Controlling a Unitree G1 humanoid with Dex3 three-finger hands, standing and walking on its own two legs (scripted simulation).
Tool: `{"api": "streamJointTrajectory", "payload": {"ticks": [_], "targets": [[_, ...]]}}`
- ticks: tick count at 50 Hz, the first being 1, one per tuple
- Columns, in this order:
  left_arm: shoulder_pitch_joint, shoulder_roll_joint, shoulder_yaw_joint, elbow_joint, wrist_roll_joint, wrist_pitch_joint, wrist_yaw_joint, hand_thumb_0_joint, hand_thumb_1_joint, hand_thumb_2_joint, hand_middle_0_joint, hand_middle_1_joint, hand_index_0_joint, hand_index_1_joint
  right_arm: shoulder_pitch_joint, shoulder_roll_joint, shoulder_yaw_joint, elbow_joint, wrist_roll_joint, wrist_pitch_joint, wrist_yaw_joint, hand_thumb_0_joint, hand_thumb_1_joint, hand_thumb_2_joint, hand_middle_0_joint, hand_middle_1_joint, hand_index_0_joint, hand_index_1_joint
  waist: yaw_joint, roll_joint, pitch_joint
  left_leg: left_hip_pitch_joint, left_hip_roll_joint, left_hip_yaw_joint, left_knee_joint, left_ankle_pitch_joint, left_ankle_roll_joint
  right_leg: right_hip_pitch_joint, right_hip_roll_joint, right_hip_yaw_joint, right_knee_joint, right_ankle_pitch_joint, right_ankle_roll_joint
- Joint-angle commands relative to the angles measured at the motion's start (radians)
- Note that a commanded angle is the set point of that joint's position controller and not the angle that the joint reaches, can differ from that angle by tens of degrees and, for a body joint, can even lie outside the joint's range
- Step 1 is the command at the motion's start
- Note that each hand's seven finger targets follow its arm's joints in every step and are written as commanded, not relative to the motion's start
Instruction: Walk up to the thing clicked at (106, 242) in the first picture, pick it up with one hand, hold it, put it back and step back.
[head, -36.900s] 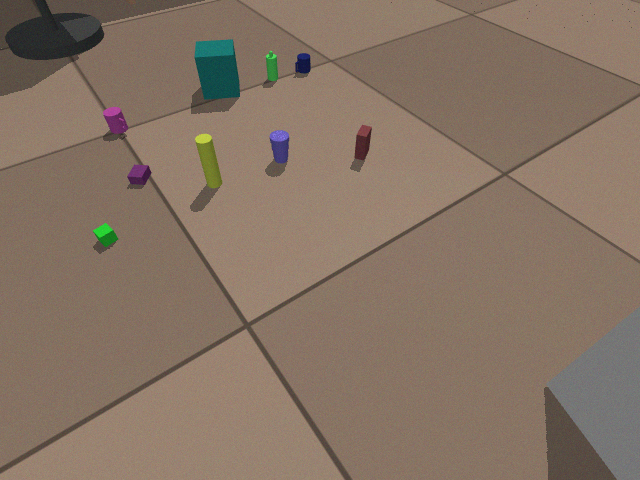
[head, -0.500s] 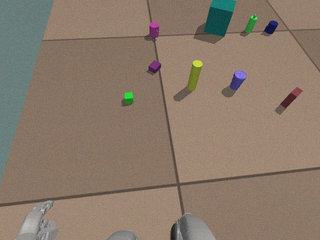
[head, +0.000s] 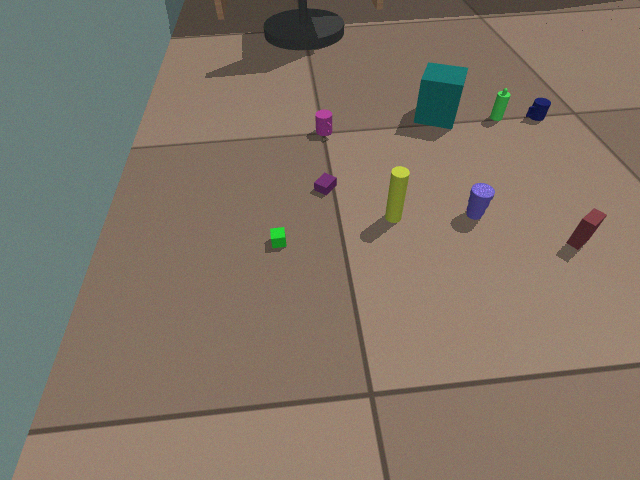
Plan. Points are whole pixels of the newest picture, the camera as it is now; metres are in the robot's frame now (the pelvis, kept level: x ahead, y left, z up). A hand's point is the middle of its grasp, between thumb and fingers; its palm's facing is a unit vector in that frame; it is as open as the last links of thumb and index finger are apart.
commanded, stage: step back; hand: left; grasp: from above
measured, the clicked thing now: (278, 237) +1.13 +0.22 -0.73
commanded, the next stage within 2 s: stand in 0.68 s
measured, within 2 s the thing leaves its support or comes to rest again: neither
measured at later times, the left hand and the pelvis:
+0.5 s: hand out of the picture +0.15 +0.25 -0.14, palm faces -0.01 -0.93 -0.37, open 7.4 cm; pelvis +0.04 -0.01 +0.00, yaw +0 degrees
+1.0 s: hand out of the picture +0.15 +0.26 -0.14, palm faces -0.01 -0.95 -0.32, open 7.4 cm; pelvis +0.05 +0.01 +0.02, yaw +0 degrees
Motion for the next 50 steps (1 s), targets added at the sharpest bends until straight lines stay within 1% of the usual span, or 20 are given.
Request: {"api": "streamJointTrajectory", "payload": {"ticks": [1,2,3,4,5,8,12,14,16,17,18,19,20,22,25,28,29,32,36,50], "targets": [[-0.095,0.252,0.046,-0.098,-0.005,-0.012,0.014,0.0,0.9,0.9,-0.2,-0.3,-0.2,-0.3,-0.019,-0.145,-0.049,-0.064,-0.003,-0.066,-0.007,0.0,-0.9,-0.9,0.2,0.3,0.2,0.3,-0.04,-0.188,0.012,0.171,-0.034,0.047,-0.275,0.076,0.013,-0.128,-0.143,0.153,-0.108,-0.043,-0.123],[-0.075,0.195,0.029,-0.107,-0.008,-0.011,0.015,0.0,0.9,0.9,-0.2,-0.3,-0.2,-0.3,0.034,-0.178,-0.066,-0.048,-0.01,-0.076,-0.015,0.0,-0.9,-0.9,0.2,0.3,0.2,0.3,-0.06,-0.051,-0.05,0.323,0.072,-0.128,-0.351,0.056,0.039,-0.227,-0.09,0.091,0.077,0.019,-0.088],[-0.093,0.135,0.012,-0.122,-0.024,-0.013,0.014,0.0,0.9,0.9,-0.2,-0.3,-0.2,-0.3,0.069,-0.267,-0.083,-0.044,-0.016,-0.079,-0.019,0.0,-0.9,-0.9,0.2,0.3,0.2,0.3,-0.078,0.169,-0.069,0.381,0.279,-0.477,-0.446,-0.105,0.137,-0.418,0.05,-0.042,0.291,-0.156,-0.032],[-0.14,0.24,0.043,-0.112,-0.014,-0.01,0.026,0.0,0.9,0.9,-0.2,-0.3,-0.2,-0.3,0.081,-0.309,-0.091,-0.047,-0.009,-0.076,-0.019,0.0,-0.9,-0.9,0.2,0.3,0.2,0.3,-0.092,0.065,-0.014,0.259,0.342,-0.557,-0.459,-0.208,0.227,-0.412,0.0,0.042,0.372,-0.218,-0.038],[-0.128,0.268,0.045,-0.112,-0.016,-0.012,0.025,0.0,0.9,0.9,-0.2,-0.3,-0.2,-0.3,0.059,-0.307,-0.095,-0.051,-0.006,-0.072,-0.019,0.0,-0.9,-0.9,0.2,0.3,0.2,0.3,-0.079,0.046,0.018,0.189,0.354,-0.533,-0.473,-0.259,0.258,-0.378,-0.027,0.062,0.386,-0.218,-0.043],[-0.071,0.237,0.042,-0.087,-0.02,-0.019,0.011,0.0,0.9,0.9,-0.2,-0.3,-0.2,-0.3,-0.004,-0.208,-0.064,-0.07,-0.005,-0.08,-0.024,0.0,-0.9,-0.9,0.2,0.3,0.2,0.3,-0.033,0.042,0.025,0.228,0.229,-0.283,-0.399,0.086,0.184,-0.363,-0.048,0.048,0.308,-0.118,-0.041],[-0.076,0.191,0.038,-0.084,-0.024,-0.02,0.006,0.0,0.9,0.9,-0.2,-0.3,-0.2,-0.3,-0.013,-0.204,-0.057,-0.073,0.003,-0.076,-0.027,0.0,-0.9,-0.9,0.2,0.3,0.2,0.3,-0.035,0.122,-0.011,0.129,0.216,-0.176,-0.315,0.378,0.185,-0.165,-0.026,-0.013,0.127,-0.058,-0.027],[-0.055,0.187,0.043,-0.059,-0.027,-0.024,0.015,0.0,0.9,0.9,-0.2,-0.3,-0.2,-0.3,-0.059,-0.177,-0.037,-0.081,0.013,-0.063,-0.031,0.0,-0.9,-0.9,0.2,0.3,0.2,0.3,-0.001,0.105,-0.04,0.037,0.162,-0.087,-0.21,0.476,0.137,0.003,0.007,-0.053,-0.04,0.089,-0.029],[-0.004,0.21,0.053,-0.022,-0.022,-0.022,0.029,0.0,0.9,0.9,-0.2,-0.3,-0.2,-0.3,-0.092,-0.127,-0.012,-0.092,0.029,-0.048,-0.035,0.0,-0.9,-0.9,0.2,0.3,0.2,0.3,0.037,0.024,-0.053,-0.095,0.1,-0.052,-0.11,0.304,0.076,0.173,0.02,-0.038,-0.13,0.218,-0.032],[-0.006,0.25,0.064,-0.026,-0.014,-0.023,0.035,0.0,0.9,0.9,-0.2,-0.3,-0.2,-0.3,-0.072,-0.092,0.001,-0.095,0.035,-0.046,-0.037,0.0,-0.9,-0.9,0.2,0.3,0.2,0.3,0.035,-0.082,-0.075,-0.162,0.046,-0.039,-0.034,0.171,0.044,0.22,-0.078,0.107,-0.163,0.204,-0.058],[-0.035,0.306,0.068,-0.044,-0.009,-0.028,0.039,0.0,0.9,0.9,-0.2,-0.3,-0.2,-0.3,-0.045,-0.063,0.011,-0.089,0.036,-0.039,-0.041,0.0,-0.9,-0.9,0.2,0.3,0.2,0.3,0.023,-0.206,-0.084,-0.175,-0.033,-0.034,0.069,-0.012,0.008,0.132,-0.268,0.39,-0.288,0.027,-0.129],[-0.153,0.342,0.068,-0.071,-0.01,-0.023,0.034,0.0,0.9,0.9,-0.2,-0.3,-0.2,-0.3,-0.004,-0.124,-0.013,-0.046,0.027,-0.025,-0.049,0.0,-0.9,-0.9,0.2,0.3,0.2,0.3,-0.003,-0.205,-0.049,-0.039,-0.013,-0.025,0.181,-0.156,-0.003,-0.085,-0.376,0.47,-0.336,-0.176,-0.231],[-0.237,0.329,0.066,-0.094,-0.008,-0.021,0.033,0.0,0.9,0.9,-0.2,-0.3,-0.2,-0.3,0.05,-0.153,-0.024,-0.012,0.022,-0.023,-0.048,0.0,-0.9,-0.9,0.2,0.3,0.2,0.3,-0.042,-0.199,-0.002,0.026,0.027,-0.035,0.171,-0.124,-0.006,-0.171,-0.37,0.462,-0.31,-0.177,-0.253],[-0.244,0.267,0.048,-0.095,-0.017,-0.02,0.031,0.0,0.9,0.9,-0.2,-0.3,-0.2,-0.3,0.036,-0.142,-0.014,0.014,0.026,-0.034,-0.042,0.0,-0.9,-0.9,0.2,0.3,0.2,0.3,-0.047,-0.17,0.0,0.012,0.011,-0.011,0.034,-0.059,0.008,-0.128,-0.265,0.286,-0.244,-0.049,-0.185],[-0.246,0.254,0.04,-0.06,-0.02,-0.016,0.026,0.0,0.9,0.9,-0.2,-0.3,-0.2,-0.3,0.037,-0.12,-0.006,0.045,0.014,-0.047,-0.041,0.0,-0.9,-0.9,0.2,0.3,0.2,0.3,-0.045,-0.196,-0.033,0.103,0.011,0.016,-0.166,0.141,0.011,-0.115,-0.202,0.179,-0.175,0.12,-0.115],[-0.24,0.194,0.026,-0.056,-0.042,-0.011,0.023,0.0,0.9,0.9,-0.2,-0.3,-0.2,-0.3,-0.005,-0.162,-0.011,0.047,0.004,-0.066,-0.051,0.0,-0.9,-0.9,0.2,0.3,0.2,0.3,-0.02,-0.087,-0.1,0.119,0.133,-0.135,-0.285,0.416,0.051,-0.028,-0.112,0.076,-0.048,0.317,-0.047],[-0.239,0.204,0.028,-0.038,-0.046,-0.01,0.024,0.0,0.9,0.9,-0.2,-0.3,-0.2,-0.3,-0.085,-0.186,-0.011,0.04,0.013,-0.067,-0.046,0.0,-0.9,-0.9,0.2,0.3,0.2,0.3,0.005,-0.05,-0.085,0.055,0.129,-0.126,-0.244,0.412,0.061,0.027,-0.079,0.039,-0.078,0.249,-0.036],[-0.262,0.215,0.029,-0.018,-0.039,-0.015,0.028,0.0,0.9,0.9,-0.2,-0.3,-0.2,-0.3,-0.083,-0.148,0.002,0.064,0.015,-0.066,-0.049,0.0,-0.9,-0.9,0.2,0.3,0.2,0.3,-0.014,-0.051,-0.117,0.084,0.094,-0.042,-0.218,0.545,0.035,0.1,-0.114,0.058,-0.07,0.407,-0.057],[-0.235,0.164,-0.002,0.028,-0.049,-0.007,0.022,0.0,0.9,0.9,-0.2,-0.3,-0.2,-0.3,-0.12,-0.159,0.012,0.069,0.026,-0.079,-0.044,0.0,-0.9,-0.9,0.2,0.3,0.2,0.3,-0.015,-0.008,-0.135,0.177,0.129,-0.081,-0.274,0.663,0.025,0.121,-0.1,0.046,-0.11,0.465,-0.044],[-0.27,0.187,-0.02,0.104,-0.033,-0.009,0.019,0.0,0.9,0.9,-0.2,-0.3,-0.2,-0.3,-0.201,-0.138,0.02,0.105,0.03,-0.06,-0.037,0.0,-0.9,-0.9,0.2,0.3,0.2,0.3,-0.031,-0.04,-0.054,0.194,0.116,-0.05,-0.414,0.357,0.01,0.112,-0.111,0.055,-0.276,0.306,-0.025]]}}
